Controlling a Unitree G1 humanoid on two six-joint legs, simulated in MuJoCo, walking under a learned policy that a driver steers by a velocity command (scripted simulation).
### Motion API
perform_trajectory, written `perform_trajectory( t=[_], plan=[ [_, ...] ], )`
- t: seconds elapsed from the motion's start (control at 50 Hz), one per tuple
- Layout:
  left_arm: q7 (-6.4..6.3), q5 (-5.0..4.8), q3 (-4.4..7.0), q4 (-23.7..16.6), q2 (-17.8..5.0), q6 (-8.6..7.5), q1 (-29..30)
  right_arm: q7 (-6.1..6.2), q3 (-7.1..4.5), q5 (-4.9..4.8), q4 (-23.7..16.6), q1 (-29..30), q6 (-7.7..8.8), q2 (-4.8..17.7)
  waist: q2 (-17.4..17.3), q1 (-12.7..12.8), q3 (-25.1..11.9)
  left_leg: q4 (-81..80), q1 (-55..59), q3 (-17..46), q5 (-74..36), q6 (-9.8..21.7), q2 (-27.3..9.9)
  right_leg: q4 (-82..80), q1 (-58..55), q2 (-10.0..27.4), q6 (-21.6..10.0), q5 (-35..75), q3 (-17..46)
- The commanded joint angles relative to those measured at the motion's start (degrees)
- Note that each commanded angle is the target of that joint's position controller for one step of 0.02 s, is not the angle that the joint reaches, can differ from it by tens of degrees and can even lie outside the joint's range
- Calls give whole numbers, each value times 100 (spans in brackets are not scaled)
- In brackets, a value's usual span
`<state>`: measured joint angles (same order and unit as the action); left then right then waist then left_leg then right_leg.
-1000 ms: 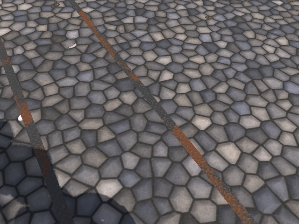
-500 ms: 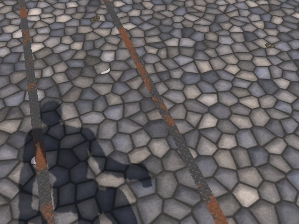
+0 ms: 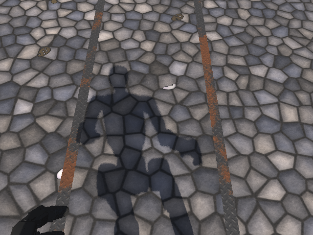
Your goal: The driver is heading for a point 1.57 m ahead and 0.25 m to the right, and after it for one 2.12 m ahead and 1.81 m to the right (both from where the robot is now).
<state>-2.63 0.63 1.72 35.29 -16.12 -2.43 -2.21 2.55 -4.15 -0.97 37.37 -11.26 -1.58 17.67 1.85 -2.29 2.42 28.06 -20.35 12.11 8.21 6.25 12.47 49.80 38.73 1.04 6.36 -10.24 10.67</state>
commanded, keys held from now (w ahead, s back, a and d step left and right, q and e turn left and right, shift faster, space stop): shift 1.00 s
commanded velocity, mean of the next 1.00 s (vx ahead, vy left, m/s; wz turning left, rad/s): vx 0.02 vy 0.00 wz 0.11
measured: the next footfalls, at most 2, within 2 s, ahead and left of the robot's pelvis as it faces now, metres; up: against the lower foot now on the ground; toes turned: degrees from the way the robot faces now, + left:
right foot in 0.14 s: +0.17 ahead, -0.17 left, +0.00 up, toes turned +7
left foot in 0.48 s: +0.09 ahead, +0.08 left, +0.00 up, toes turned +1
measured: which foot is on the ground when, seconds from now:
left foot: down 0.00-0.16, up 0.18-0.46, down 0.48-1.00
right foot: up 0.00-0.12, down 0.14-1.00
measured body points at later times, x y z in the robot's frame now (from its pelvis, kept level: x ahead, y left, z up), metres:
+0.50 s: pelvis +0.08 -0.06 +0.00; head +0.10 -0.06 +0.45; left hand +0.20 +0.20 -0.11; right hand +0.22 -0.31 -0.12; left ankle +0.05 +0.08 -0.74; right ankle +0.13 -0.17 -0.73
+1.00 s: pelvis +0.09 -0.04 +0.00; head +0.10 -0.03 +0.45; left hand +0.18 +0.22 -0.13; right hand +0.20 -0.27 -0.13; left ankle +0.05 +0.08 -0.73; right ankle +0.13 -0.17 -0.73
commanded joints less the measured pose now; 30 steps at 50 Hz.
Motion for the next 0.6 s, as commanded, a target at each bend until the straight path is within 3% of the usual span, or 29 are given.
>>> perform_trajectory(
  t=[0.02, 0.1, 0.14, 0.16, 0.18, 0.2, 0.22, 0.24, 0.26, 0.32, 0.36, 0.42, 0.46, 0.48, 0.5, 0.52, 0.54, 0.56, 0.6],
  plan=[
    [29, -13, 119, -347, -445, -32, 37, 81, -115, 73, -397, -174, -36, 551, -905, -68, -1132, -240, 891, 1195, -1801, 471, -1561, -338, -542, -99, -58, 196, -340],
    [161, -12, 165, -337, -525, -176, 30, 22, -43, 106, -468, -65, -42, 466, -1017, -37, -929, 107, 1043, 1538, -2085, 512, -1746, -1276, -1138, -108, -378, -126, -427],
    [209, 25, 206, -209, -492, -244, -328, -42, 14, 62, -465, 13, -10, 324, -852, 243, -789, 292, 618, 1430, -1352, 202, -1407, -2698, -2378, 37, -640, 1377, -425],
    [188, 132, 234, -265, -747, -243, -373, -84, 84, 179, -448, -345, 44, 88, -101, 46, -1011, 997, 233, 964, 189, -122, -970, -2619, -3160, 895, -968, 3057, 374],
    [162, 233, 255, -228, -862, -166, -440, -90, 33, 115, -348, -853, 85, 235, 1193, -177, -1029, 1863, -469, 312, 2566, -549, -316, -2495, -3598, 1785, -1953, 4648, 1292],
    [162, 142, 236, -73, -614, -135, -887, -91, -52, 141, -400, -575, 105, 640, 1279, 152, -1195, 2591, -837, 65, 3146, -855, -519, -2708, -3609, 2178, -2464, 4130, 2013],
    [163, 57, 244, -39, -610, -108, -970, -74, -133, 97, -403, -225, 72, 840, 816, 315, -1112, 3260, -1013, -61, 2974, -1022, -671, -2675, -3592, 1973, -2377, 3454, 1839],
    [149, 7, 256, -31, -631, -53, -904, -44, -145, 75, -325, -100, -11, 749, 450, 303, -1068, 3684, -1107, -171, 2701, -1128, -735, -2652, -3492, 1690, -2133, 2885, 1507],
    [138, -36, 238, -65, -619, -10, -753, -29, -136, 78, -279, -103, -105, 653, 331, 269, -936, 3922, -1127, -207, 2497, -1196, -820, -2694, -3266, 1552, -1985, 2522, 1267],
    [153, 15, 173, -85, -451, 135, -290, -49, 17, 32, -164, -231, -169, 86, 601, 65, -736, 2898, -431, -799, 2022, -1231, -996, -2921, -2521, 782, -1618, 1767, 246],
    [154, 5, 182, 8, -424, 193, -478, -54, 79, 51, -164, -55, -124, -87, 882, 247, -831, 1938, -86, -967, 1932, -1217, -1103, -2914, -2684, 686, -1675, 1540, 138],
    [137, -20, 209, 125, -530, 224, -728, -68, 26, 28, -62, -84, -67, 71, 953, 355, -918, 801, 302, -966, 1337, -1090, -1186, -2852, -2900, 896, -1831, 1002, 457],
    [134, -89, 173, 190, -467, 224, -751, -93, 16, 73, 98, -302, -24, 56, 777, 196, -790, -364, 909, -1092, 431, -870, -1117, -2794, -2554, 788, -1631, 496, 416],
    [144, -82, 152, 261, -427, 179, -929, -97, 4, 159, 74, -278, -4, 180, 602, 224, -780, -422, 1263, -887, 115, -727, -1271, -2775, -2252, 718, -1374, 110, 376],
    [184, 2, 122, 239, -364, 106, -960, -78, -32, 240, 8, -290, 10, 417, 147, 302, -794, -247, 1535, -500, -367, -517, -1704, -2543, -1881, 542, -1110, -209, 148],
    [225, 39, 104, 205, -208, 45, -1014, -109, -89, 223, 170, -262, 21, 526, -791, 503, -700, -189, 989, -384, 316, -270, -1764, -2434, -2013, 21, -835, -613, -523],
    [234, 91, 106, 236, -249, 22, -742, -147, -2, 221, 119, -168, 66, 153, -770, 343, -538, -450, 489, -323, 1012, -221, -1726, -2218, -2361, -78, -637, -482, -675],
    [234, 72, 122, 235, -231, 27, -618, -152, 54, 255, 146, -132, 110, 4, -750, 345, -396, -560, 239, -320, 1338, -291, -1704, -2168, -2482, -79, -612, -324, -677],
    [196, 38, 140, 308, -232, 77, -686, -139, 50, 222, 156, -128, 203, 72, -673, 341, -152, -521, 71, -423, 1238, -435, -1600, -2136, -2501, -45, -676, -82, -612]
  ],
)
